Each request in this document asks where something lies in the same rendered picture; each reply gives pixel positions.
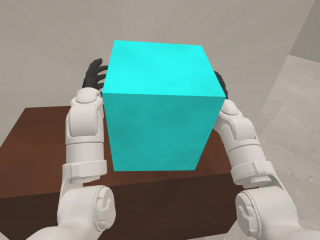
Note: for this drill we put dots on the right robot hand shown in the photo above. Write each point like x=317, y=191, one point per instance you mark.
x=223, y=86

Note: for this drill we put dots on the robot left upper arm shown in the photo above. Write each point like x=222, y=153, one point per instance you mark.
x=83, y=214

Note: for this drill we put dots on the right robot forearm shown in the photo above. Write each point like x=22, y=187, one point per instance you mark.
x=250, y=167

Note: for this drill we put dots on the carton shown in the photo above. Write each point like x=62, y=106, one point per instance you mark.
x=161, y=101

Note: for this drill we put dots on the robot right upper arm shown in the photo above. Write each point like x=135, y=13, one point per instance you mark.
x=268, y=213

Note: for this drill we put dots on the pedestal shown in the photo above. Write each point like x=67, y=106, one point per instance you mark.
x=149, y=205

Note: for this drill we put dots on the left robot forearm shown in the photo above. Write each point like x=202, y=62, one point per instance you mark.
x=84, y=138

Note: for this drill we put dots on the left robot hand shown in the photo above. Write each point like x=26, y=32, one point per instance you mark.
x=92, y=78

